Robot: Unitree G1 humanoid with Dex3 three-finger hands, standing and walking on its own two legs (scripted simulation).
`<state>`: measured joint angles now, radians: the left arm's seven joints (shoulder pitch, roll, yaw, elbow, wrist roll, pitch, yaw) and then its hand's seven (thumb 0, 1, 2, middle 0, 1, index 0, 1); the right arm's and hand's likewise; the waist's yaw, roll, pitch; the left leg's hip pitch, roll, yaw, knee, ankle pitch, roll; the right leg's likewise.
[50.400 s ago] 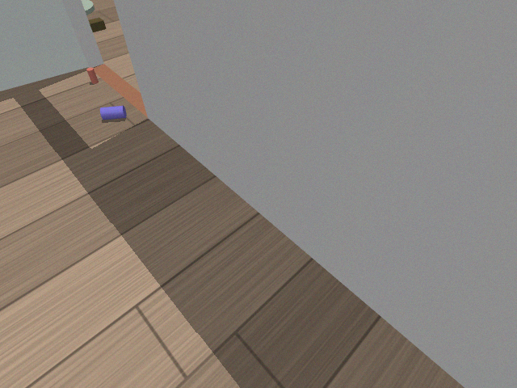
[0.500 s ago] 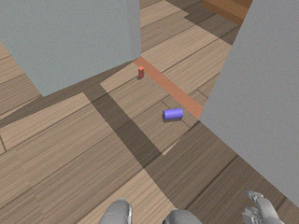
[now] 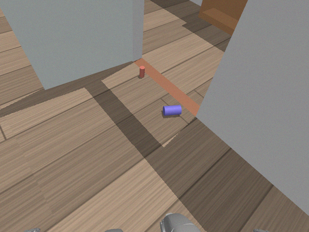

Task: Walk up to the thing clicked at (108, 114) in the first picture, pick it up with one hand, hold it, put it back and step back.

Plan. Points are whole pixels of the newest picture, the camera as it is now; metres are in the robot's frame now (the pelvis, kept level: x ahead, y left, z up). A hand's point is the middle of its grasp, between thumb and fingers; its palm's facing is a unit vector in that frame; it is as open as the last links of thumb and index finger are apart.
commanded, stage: step back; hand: right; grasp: from above
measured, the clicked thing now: (172, 110) +1.02 -0.26 -0.72
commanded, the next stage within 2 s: stand in 0.98 s
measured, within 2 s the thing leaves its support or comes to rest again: neither
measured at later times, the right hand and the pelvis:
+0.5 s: hand out of the picture +0.01 -0.27 -0.14, palm faces +0.09 +0.93 -0.36, open 7.4 cm; pelvis -0.03 -0.01 +0.00, yaw -4 degrees
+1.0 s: hand out of the picture +0.11 -0.30 -0.14, palm faces +0.03 +0.92 -0.38, open 7.4 cm; pelvis +0.01 -0.03 +0.01, yaw -2 degrees
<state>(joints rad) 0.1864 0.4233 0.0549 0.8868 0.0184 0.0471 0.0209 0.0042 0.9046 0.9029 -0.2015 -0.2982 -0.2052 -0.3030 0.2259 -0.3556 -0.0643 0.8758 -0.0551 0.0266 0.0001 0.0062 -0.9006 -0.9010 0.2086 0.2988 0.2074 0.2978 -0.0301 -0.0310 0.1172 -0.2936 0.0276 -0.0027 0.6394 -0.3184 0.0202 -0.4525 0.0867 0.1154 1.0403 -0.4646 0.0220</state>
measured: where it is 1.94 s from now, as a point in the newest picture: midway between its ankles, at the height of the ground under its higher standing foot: outside the picture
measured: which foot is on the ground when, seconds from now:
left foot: down 0.00-1.00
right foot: up 0.00-0.08, down 0.10-1.00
